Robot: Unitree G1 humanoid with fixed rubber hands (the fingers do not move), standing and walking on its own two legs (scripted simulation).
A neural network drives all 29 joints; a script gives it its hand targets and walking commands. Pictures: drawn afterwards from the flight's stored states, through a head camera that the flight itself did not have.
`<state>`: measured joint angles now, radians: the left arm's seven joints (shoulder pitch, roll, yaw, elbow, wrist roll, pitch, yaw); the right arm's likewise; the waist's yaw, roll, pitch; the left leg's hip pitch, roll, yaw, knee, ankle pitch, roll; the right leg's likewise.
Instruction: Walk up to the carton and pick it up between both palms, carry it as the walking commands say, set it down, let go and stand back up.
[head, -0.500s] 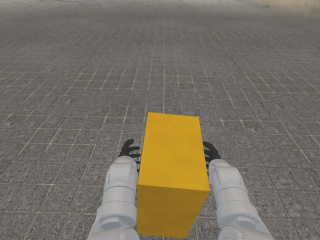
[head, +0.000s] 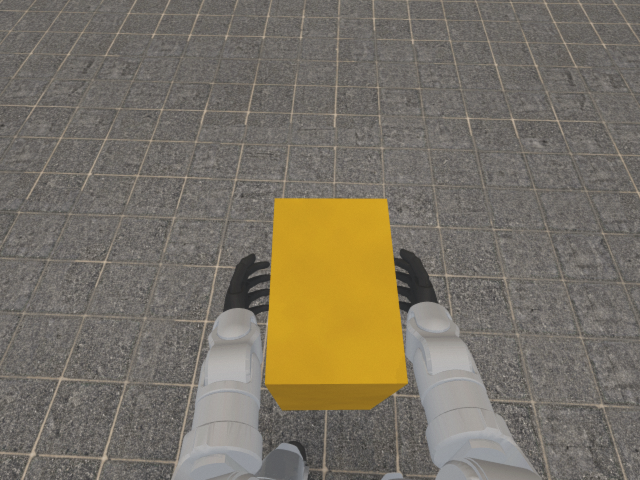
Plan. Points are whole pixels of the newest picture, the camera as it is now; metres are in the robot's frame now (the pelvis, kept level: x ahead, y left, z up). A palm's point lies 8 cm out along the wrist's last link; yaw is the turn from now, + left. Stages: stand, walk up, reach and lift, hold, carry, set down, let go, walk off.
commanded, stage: set down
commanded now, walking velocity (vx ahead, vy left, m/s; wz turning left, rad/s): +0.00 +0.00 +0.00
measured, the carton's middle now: (328, 317) +0.35 +0.06 -0.11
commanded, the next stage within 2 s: none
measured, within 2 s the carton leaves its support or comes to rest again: neither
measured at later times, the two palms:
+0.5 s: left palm (247, 322) +0.34 +0.18 -0.13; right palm (399, 313) +0.38 -0.06 -0.13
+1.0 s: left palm (253, 323) +0.36 +0.19 -0.22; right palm (385, 310) +0.41 -0.04 -0.21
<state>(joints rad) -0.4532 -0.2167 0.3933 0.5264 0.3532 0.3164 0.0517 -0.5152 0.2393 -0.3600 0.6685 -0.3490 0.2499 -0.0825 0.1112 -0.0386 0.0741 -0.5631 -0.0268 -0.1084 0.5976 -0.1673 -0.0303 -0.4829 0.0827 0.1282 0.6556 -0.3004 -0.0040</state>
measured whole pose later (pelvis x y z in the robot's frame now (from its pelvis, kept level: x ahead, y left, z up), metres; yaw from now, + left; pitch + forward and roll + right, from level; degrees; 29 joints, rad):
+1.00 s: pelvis -0.03 +0.01 -0.13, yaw -1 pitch +32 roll -2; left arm -0.73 -0.15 0.45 0.64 0.28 0.15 0.13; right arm -0.86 0.13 -0.37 0.85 -0.22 0.09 -0.13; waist 0.09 -0.07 -0.04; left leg -1.48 -0.10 -0.14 1.31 -0.38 -0.05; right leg -1.37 0.16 0.11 1.36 -0.54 0.03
